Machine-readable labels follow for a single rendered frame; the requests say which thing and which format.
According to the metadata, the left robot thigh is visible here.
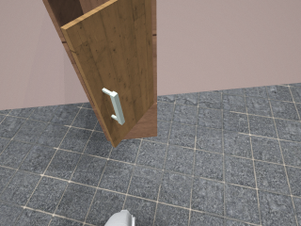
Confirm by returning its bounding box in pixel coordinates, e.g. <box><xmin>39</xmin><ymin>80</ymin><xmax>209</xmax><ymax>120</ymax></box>
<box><xmin>104</xmin><ymin>212</ymin><xmax>135</xmax><ymax>226</ymax></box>

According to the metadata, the handle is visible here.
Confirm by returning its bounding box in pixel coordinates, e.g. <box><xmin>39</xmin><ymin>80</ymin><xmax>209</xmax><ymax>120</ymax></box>
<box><xmin>102</xmin><ymin>88</ymin><xmax>125</xmax><ymax>125</ymax></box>

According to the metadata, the cupboard door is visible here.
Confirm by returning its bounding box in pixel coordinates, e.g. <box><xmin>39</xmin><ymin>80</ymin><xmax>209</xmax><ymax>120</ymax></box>
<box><xmin>60</xmin><ymin>0</ymin><xmax>154</xmax><ymax>148</ymax></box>

